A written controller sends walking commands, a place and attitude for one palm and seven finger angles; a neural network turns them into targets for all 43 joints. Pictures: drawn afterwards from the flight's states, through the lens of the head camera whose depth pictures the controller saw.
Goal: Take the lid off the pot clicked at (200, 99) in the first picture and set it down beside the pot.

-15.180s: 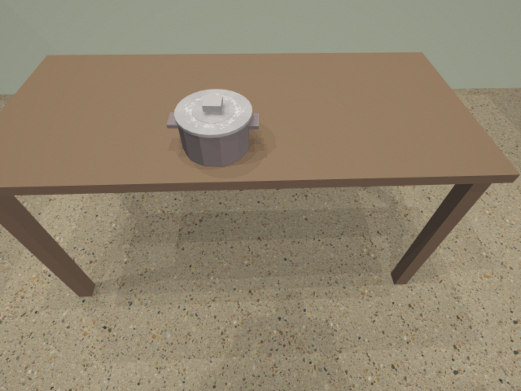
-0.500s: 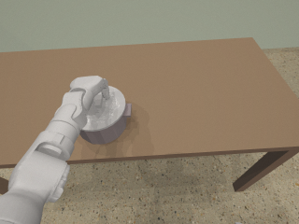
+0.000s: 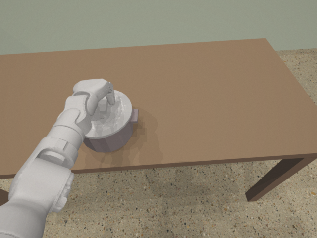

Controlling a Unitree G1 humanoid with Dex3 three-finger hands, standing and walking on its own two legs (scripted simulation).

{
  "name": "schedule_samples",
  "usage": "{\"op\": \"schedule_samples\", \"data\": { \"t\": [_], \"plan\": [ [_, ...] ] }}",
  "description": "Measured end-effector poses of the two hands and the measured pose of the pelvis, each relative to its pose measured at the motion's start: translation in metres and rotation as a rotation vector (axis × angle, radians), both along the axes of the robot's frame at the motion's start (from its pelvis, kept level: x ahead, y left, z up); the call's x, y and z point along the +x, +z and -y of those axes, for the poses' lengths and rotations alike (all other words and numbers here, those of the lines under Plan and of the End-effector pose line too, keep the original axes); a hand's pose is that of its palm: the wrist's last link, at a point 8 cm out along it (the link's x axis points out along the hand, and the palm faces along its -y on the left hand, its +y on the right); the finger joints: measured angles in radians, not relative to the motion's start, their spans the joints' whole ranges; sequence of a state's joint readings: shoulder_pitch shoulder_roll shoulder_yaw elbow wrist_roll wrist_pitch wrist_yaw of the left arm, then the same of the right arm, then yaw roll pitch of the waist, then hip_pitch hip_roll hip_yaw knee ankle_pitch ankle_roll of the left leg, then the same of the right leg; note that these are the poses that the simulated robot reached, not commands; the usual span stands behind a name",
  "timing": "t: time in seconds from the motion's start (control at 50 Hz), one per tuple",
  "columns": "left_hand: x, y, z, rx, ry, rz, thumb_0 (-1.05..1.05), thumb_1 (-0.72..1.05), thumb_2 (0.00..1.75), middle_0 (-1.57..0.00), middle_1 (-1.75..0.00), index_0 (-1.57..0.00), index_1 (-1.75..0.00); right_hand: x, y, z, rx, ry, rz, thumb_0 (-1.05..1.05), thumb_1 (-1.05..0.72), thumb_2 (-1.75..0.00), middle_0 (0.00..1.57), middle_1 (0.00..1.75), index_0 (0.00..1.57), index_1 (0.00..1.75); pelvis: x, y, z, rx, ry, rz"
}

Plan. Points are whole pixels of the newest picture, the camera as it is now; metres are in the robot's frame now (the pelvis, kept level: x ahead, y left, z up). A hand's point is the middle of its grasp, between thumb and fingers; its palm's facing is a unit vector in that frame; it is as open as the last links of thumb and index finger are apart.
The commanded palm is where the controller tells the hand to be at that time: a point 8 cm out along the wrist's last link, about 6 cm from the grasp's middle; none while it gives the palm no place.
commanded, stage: lift the lid straight up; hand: left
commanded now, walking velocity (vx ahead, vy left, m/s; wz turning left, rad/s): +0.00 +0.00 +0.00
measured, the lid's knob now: (99, 107) +0.47 +0.16 +0.05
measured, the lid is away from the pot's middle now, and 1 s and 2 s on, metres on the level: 0.00 0.01 0.02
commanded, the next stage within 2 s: none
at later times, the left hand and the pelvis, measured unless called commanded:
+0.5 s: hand (91, 104) +0.44 +0.17 +0.09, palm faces -0.31 -0.04 -0.95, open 8.0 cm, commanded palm +0.44 +0.17 +0.16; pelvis +0.00 +0.00 +0.00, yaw +1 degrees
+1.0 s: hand (89, 88) +0.46 +0.16 +0.14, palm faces -0.27 -0.04 -0.96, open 8.0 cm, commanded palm +0.44 +0.17 +0.20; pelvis +0.00 +0.00 +0.00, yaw +1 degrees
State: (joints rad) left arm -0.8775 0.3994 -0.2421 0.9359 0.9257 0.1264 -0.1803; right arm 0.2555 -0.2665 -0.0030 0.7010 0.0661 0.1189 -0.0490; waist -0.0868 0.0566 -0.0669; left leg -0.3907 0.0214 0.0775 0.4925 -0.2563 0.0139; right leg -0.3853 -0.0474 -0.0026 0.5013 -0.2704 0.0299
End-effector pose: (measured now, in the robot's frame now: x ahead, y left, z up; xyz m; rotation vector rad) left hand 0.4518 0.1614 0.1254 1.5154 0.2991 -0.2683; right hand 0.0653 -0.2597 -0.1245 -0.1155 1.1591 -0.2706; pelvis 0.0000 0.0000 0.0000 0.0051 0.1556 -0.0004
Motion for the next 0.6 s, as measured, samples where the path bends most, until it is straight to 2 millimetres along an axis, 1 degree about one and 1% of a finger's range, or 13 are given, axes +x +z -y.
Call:
{"op": "schedule_samples", "data": {
  "t": [0.12, 0.24, 0.34, 0.44, 0.6],
  "plan": [
    [-0.002, 0.000, 0.000, 0.002, -0.008, 0.008, -0.01, 0.12, 0.87, -0.59, -0.92, -0.65, -0.98, -0.004, -0.001, 0.000, 0.003, -0.007, -0.005, 0.00, -0.91, -0.90, 0.20, 0.30, 0.20, 0.29, 0.000, 0.000, -0.001, 0.000, -0.002, 0.002],
    [-0.004, 0.004, -0.002, -0.012, -0.007, 0.022, -0.02, 0.12, 0.87, -0.59, -0.92, -0.65, -0.97, -0.002, 0.001, 0.000, -0.001, -0.009, 0.011, 0.00, -0.91, -0.90, 0.20, 0.30, 0.20, 0.29, 0.001, 0.001, -0.001, -0.001, -0.001, 0.011],
    [-0.007, 0.018, -0.005, -0.002, -0.008, 0.067, -0.02, 0.12, 0.87, -0.60, -0.92, -0.66, -0.97, 0.005, 0.002, -0.001, 0.005, 0.001, 0.039, 0.00, -0.91, -0.90, 0.20, 0.30, 0.20, 0.29, 0.001, 0.002, -0.001, -0.001, 0.003, 0.021],
    [-0.011, 0.021, -0.008, 0.000, 0.031, 0.044, -0.02, 0.12, 0.86, -0.60, -0.92, -0.66, -0.97, 0.015, 0.003, -0.003, 0.016, 0.025, 0.057, 0.00, -0.91, -0.90, 0.20, 0.30, 0.20, 0.29, -0.002, 0.002, -0.001, -0.001, 0.009, 0.032],
    [-0.014, 0.037, -0.001, 0.003, -0.007, 0.056, -0.02, 0.12, 0.86, -0.60, -0.92, -0.66, -0.97, 0.030, 0.007, -0.007, 0.013, 0.050, 0.114, 0.00, -0.91, -0.90, 0.20, 0.30, 0.20, 0.29, -0.005, 0.002, -0.001, 0.001, 0.015, 0.046]
  ]
}}
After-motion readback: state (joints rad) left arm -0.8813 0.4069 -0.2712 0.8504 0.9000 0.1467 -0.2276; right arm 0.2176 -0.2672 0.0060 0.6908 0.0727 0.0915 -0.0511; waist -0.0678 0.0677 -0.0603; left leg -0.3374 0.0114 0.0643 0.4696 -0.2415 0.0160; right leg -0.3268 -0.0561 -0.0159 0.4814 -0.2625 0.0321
